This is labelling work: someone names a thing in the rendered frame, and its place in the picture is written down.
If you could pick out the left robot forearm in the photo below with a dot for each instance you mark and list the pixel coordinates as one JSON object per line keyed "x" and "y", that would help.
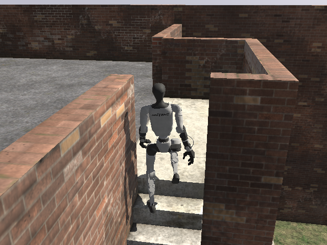
{"x": 142, "y": 136}

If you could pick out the robot left hand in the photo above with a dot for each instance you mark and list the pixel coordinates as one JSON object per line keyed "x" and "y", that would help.
{"x": 142, "y": 143}

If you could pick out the right robot upper arm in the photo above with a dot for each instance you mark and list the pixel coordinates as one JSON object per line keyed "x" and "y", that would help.
{"x": 178, "y": 117}

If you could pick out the robot right hand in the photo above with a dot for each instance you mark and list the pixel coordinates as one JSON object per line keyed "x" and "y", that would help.
{"x": 192, "y": 156}

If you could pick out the robot left thigh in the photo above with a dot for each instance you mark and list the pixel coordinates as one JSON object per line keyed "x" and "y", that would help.
{"x": 150, "y": 159}

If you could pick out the right robot foot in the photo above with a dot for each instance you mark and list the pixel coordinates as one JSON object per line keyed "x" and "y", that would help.
{"x": 175, "y": 179}

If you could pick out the right robot forearm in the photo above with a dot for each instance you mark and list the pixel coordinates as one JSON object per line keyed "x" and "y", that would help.
{"x": 185, "y": 140}

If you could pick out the left robot upper arm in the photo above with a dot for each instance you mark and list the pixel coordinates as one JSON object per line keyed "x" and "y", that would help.
{"x": 143, "y": 118}

